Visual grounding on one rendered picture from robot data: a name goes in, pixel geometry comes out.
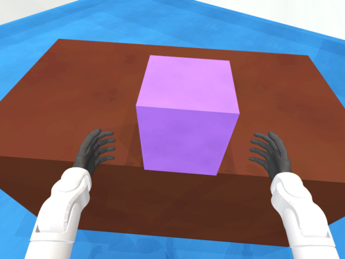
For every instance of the pedestal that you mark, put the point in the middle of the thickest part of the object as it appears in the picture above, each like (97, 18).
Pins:
(78, 86)

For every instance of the carton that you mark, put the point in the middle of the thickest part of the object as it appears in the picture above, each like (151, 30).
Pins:
(186, 110)

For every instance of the robot left hand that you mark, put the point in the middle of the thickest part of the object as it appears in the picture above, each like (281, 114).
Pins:
(87, 156)

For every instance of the left robot forearm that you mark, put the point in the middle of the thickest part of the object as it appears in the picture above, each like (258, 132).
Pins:
(58, 219)

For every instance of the robot right hand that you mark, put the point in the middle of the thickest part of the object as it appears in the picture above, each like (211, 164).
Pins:
(277, 160)

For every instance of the right robot forearm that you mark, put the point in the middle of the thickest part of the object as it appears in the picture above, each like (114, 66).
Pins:
(305, 223)

